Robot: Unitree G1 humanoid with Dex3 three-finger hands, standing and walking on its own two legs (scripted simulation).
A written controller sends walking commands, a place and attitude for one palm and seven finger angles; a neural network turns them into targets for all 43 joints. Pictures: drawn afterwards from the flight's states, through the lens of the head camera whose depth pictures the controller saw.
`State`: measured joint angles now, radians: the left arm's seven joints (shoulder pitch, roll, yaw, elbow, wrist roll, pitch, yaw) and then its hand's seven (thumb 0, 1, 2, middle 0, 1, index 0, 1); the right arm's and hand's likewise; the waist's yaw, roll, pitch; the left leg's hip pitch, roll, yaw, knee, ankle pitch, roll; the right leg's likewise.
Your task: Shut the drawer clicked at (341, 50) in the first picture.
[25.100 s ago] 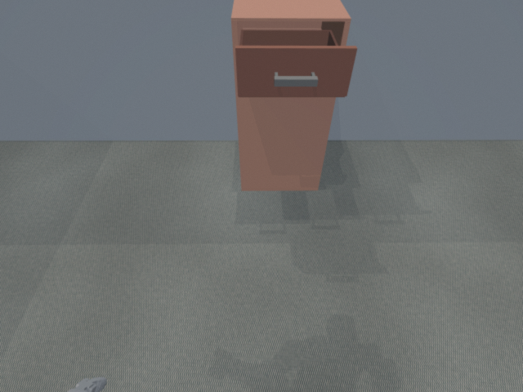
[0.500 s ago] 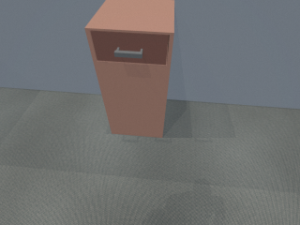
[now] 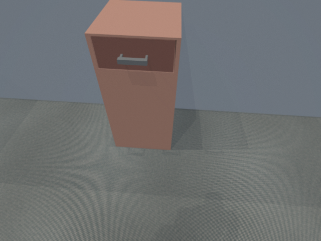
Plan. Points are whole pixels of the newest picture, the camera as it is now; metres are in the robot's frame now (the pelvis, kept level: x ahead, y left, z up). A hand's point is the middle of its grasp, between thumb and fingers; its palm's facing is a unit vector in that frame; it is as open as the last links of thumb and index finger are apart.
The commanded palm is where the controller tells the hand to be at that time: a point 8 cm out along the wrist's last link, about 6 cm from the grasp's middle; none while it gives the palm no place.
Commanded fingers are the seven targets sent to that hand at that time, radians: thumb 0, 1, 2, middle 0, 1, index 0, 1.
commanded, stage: look to check the result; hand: left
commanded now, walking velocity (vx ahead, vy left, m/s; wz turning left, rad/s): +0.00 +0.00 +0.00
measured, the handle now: (133, 58) +0.84 +0.17 +0.00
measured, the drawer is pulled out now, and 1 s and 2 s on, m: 0.00 0.00 0.00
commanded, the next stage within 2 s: stand and wait in 0.52 s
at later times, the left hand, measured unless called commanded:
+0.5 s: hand out of the picture -0.02 +0.16 -0.18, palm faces +0.05 -0.98 -0.18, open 7.4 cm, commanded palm none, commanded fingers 0.00 0.90 0.90 -0.20 -0.30 -0.20 -0.30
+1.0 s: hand out of the picture +0.00 +0.16 -0.17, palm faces +0.03 -0.98 -0.21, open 7.4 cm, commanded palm none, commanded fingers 0.00 0.90 0.90 -0.20 -0.30 -0.20 -0.30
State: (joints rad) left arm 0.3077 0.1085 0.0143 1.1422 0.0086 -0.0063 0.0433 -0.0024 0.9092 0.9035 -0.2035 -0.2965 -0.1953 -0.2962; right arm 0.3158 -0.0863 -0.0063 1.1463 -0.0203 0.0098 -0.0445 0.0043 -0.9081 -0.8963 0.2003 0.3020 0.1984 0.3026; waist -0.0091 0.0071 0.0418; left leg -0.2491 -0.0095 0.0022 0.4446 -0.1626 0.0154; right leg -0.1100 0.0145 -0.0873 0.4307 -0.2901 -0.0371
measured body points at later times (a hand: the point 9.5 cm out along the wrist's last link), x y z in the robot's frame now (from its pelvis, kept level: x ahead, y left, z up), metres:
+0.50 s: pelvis +0.01 -0.01 +0.00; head +0.01 -0.01 +0.45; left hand -0.02 +0.21 -0.16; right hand +0.00 -0.22 -0.16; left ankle +0.05 +0.11 -0.74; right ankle -0.03 -0.09 -0.74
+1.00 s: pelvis +0.01 -0.01 +0.00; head +0.02 -0.02 +0.45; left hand +0.00 +0.21 -0.16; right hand +0.00 -0.23 -0.16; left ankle +0.05 +0.11 -0.74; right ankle -0.03 -0.09 -0.74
